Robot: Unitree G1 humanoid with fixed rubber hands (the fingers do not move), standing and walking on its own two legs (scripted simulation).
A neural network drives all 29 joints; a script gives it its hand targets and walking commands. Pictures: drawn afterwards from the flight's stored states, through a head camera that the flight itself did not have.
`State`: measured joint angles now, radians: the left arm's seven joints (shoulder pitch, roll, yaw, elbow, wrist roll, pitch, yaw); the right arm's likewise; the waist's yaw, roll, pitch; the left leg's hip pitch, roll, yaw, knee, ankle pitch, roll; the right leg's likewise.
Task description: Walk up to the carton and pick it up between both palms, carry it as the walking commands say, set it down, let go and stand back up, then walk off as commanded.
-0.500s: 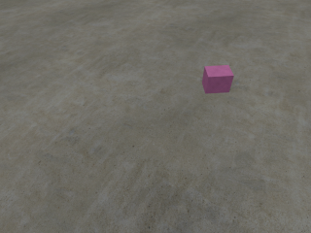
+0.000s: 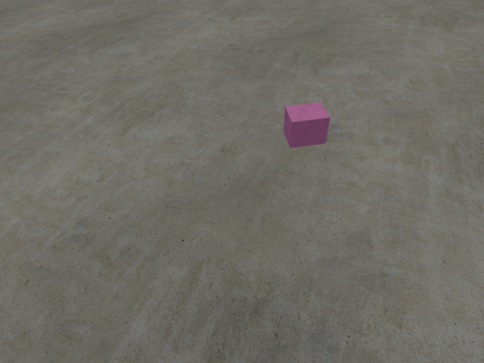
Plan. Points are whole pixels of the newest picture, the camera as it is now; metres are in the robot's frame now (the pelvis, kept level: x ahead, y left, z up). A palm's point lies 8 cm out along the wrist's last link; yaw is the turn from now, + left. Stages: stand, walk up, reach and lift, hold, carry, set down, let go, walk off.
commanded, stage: walk up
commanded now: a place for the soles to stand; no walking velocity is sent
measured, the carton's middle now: (305, 125) +1.64 -0.32 -0.67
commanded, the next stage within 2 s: none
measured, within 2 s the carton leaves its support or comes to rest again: neither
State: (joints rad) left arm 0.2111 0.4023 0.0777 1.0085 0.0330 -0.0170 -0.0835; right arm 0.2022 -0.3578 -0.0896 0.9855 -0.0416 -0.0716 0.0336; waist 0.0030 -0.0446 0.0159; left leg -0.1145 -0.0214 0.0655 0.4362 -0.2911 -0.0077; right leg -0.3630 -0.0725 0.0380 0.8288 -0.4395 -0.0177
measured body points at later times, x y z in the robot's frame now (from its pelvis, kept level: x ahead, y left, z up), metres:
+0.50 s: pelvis +0.18 -0.02 -0.03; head +0.18 -0.02 +0.42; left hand +0.21 +0.29 -0.14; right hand +0.30 -0.34 -0.12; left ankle +0.27 +0.10 -0.73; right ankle +0.07 -0.14 -0.69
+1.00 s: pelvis +0.37 -0.04 -0.03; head +0.38 -0.05 +0.42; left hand +0.45 +0.30 -0.12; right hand +0.44 -0.38 -0.13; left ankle +0.49 +0.08 -0.73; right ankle +0.30 -0.17 -0.73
